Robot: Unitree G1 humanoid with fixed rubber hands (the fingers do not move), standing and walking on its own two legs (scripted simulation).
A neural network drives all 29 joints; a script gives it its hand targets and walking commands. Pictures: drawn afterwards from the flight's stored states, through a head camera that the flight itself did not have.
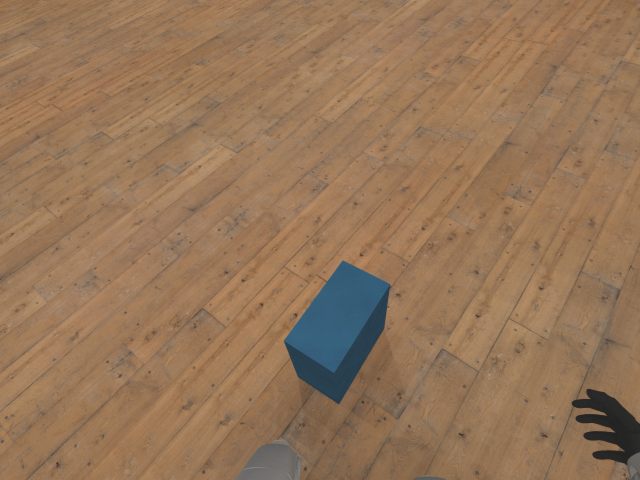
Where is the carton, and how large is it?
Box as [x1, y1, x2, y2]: [284, 261, 389, 403]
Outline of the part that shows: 344,261 340,263 284,340 297,375 338,403 383,329 389,289 388,283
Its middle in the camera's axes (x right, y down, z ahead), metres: +0.06 +0.28 +1.14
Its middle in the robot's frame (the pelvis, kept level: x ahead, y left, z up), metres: +0.55 +0.03 -0.61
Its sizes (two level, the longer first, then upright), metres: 0.285 0.152 0.292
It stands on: the floor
